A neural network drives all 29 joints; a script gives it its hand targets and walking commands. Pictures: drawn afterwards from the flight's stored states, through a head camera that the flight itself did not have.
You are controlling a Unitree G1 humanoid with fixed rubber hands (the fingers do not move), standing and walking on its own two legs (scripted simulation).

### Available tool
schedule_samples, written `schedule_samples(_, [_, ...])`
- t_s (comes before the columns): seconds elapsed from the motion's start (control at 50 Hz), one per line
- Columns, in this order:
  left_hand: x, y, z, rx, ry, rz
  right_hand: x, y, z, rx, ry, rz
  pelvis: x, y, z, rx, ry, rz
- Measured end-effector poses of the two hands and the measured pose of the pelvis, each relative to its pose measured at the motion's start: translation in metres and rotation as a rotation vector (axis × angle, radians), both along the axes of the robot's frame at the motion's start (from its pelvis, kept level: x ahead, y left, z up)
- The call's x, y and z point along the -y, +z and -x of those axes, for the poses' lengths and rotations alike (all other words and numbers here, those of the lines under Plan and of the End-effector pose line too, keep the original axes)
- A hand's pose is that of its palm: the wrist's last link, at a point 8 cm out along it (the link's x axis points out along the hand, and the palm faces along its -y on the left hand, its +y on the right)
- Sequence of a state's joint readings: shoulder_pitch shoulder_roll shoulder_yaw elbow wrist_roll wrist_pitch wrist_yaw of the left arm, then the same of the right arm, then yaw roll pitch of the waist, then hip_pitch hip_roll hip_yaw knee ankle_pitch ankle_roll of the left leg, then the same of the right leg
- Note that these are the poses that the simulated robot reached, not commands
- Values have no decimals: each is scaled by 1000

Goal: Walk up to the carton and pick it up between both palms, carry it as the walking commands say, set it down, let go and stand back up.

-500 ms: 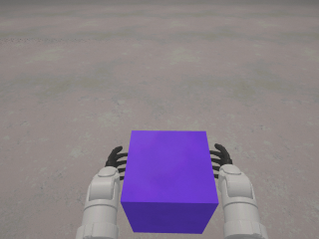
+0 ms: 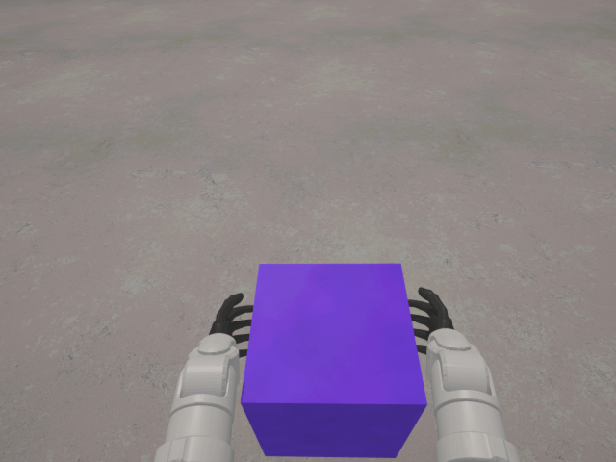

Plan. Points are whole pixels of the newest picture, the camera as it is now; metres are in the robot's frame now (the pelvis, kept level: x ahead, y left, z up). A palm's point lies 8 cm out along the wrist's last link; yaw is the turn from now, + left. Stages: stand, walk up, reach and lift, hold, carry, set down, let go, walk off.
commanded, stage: set down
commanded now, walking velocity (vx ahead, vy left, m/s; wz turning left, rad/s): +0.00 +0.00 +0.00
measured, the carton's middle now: (329, 364) +0.31 -0.03 -0.07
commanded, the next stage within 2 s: none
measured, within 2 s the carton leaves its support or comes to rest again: neither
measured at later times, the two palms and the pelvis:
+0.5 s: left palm (241, 370) +0.31 +0.11 -0.08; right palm (431, 366) +0.30 -0.18 -0.07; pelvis -0.03 -0.01 -0.04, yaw +2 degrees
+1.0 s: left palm (252, 381) +0.34 +0.11 -0.17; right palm (420, 380) +0.32 -0.19 -0.16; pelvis -0.05 -0.01 -0.12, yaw +1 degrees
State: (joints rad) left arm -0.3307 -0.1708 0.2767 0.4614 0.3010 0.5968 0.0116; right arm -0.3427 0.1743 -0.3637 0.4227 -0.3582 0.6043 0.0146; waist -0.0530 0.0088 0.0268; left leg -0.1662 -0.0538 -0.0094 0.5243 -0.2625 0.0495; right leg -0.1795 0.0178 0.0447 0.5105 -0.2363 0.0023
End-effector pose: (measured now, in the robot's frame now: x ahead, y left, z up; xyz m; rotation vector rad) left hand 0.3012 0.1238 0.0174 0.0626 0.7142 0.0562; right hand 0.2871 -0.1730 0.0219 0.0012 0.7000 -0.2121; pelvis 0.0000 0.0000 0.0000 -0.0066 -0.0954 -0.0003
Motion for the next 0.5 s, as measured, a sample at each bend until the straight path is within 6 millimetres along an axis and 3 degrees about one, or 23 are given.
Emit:
schedule_samples(0.22, [6,-37,-4,-11,7,3,6,-36,-5,-9,-6,1,7,-8,2,-113,15,4])
schedule_samples(0.5, [12,-94,-10,14,27,23,12,-93,-11,21,-34,-32,14,-38,28,-310,28,3])
